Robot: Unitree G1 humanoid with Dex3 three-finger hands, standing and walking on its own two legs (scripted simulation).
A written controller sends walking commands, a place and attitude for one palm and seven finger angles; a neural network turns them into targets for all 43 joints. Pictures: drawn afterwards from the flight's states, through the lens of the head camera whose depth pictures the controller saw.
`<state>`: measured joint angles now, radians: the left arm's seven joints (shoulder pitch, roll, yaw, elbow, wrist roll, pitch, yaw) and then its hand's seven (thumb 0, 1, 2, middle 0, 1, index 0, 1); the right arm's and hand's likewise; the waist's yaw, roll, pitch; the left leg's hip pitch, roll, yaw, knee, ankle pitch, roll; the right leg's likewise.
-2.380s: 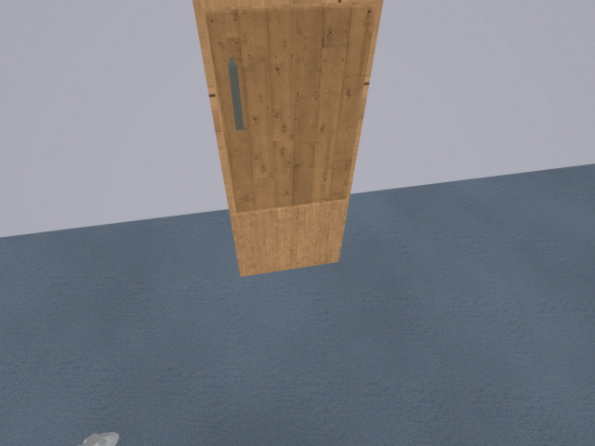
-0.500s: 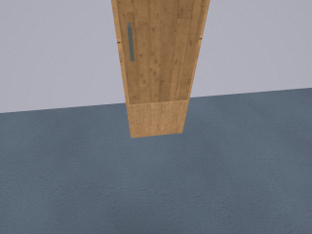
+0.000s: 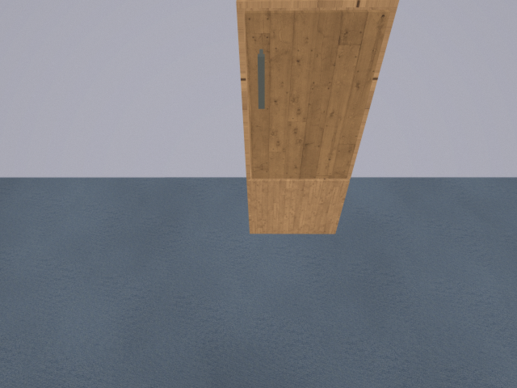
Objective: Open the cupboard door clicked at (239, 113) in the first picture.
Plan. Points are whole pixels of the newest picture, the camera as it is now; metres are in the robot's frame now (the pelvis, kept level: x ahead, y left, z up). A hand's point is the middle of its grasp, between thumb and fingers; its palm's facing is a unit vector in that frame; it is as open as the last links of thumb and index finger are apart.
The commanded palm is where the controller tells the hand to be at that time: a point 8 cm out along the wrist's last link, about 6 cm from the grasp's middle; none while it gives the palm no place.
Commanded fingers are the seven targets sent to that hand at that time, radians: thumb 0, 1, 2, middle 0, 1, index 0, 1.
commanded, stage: take the last steps up to it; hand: left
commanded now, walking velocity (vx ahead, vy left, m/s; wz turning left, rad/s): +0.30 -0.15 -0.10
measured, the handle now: (261, 79) +0.91 +0.05 +0.05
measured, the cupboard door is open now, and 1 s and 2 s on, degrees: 0 0 0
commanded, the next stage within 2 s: come to a stop and stand still in 0.98 s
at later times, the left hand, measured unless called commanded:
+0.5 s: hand out of the picture +0.13 +0.18 -0.18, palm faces -0.05 -0.99 -0.15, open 7.4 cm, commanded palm none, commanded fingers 0.00 0.90 0.90 -0.20 -0.30 -0.20 -0.30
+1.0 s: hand (241, 320) +0.30 +0.07 -0.19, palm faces +0.02 -0.99 -0.14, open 7.3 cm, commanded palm none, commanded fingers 0.00 0.90 0.90 -0.20 -0.30 -0.20 -0.30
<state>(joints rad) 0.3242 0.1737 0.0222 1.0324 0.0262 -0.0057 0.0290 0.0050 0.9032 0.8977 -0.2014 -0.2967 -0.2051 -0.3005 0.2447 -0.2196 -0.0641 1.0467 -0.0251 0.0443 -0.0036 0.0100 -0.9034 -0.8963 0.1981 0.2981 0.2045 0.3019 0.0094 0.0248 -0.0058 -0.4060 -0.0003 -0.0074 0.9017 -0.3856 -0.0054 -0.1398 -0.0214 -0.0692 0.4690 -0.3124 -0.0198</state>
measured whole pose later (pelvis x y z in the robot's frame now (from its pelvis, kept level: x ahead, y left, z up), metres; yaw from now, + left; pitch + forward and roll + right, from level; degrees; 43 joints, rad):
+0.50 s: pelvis +0.10 -0.01 +0.00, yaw -4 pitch +0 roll -1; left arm 0.26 0.20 0.08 1.06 0.03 0.03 -0.04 0.01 0.91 0.90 -0.20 -0.30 -0.20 -0.30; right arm 0.47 -0.09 -0.03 1.15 -0.03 -0.06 -0.04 0.01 -0.90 -0.90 0.20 0.30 0.21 0.30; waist -0.03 -0.04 0.04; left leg 0.02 0.10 0.17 0.34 -0.34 -0.05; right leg -0.60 -0.12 -0.06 0.92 -0.18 0.02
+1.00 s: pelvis +0.29 -0.10 +0.00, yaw -2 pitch -1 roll -3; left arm 0.31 0.15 0.04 1.11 0.03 -0.06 0.02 0.00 0.92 0.90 -0.20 -0.30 -0.20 -0.30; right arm 0.16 -0.16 -0.06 1.00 -0.03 -0.02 0.00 0.01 -0.91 -0.90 0.19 0.30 0.20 0.30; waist 0.01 0.01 -0.01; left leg -0.48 0.12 0.11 0.79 -0.29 -0.01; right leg -0.12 0.05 -0.19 0.41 -0.29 -0.06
